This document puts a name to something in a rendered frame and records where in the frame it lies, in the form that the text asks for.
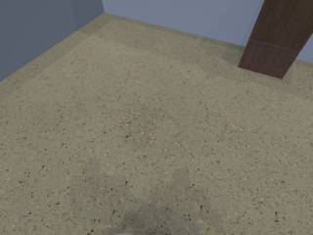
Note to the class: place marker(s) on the cupboard door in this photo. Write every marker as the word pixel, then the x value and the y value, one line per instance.
pixel 285 22

